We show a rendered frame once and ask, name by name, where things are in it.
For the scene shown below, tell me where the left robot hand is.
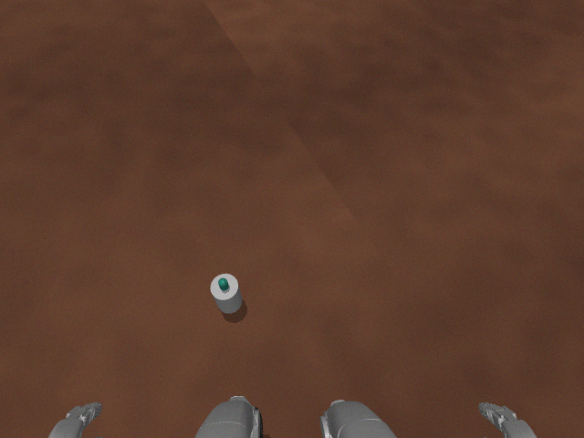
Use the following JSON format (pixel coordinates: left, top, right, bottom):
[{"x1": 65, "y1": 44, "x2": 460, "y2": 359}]
[{"x1": 48, "y1": 402, "x2": 102, "y2": 438}]

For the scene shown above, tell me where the right robot hand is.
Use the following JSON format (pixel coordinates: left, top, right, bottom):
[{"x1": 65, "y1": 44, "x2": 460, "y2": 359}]
[{"x1": 478, "y1": 402, "x2": 537, "y2": 438}]

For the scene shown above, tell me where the bottle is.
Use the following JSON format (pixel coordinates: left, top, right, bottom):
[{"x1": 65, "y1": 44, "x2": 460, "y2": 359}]
[{"x1": 211, "y1": 274, "x2": 243, "y2": 314}]

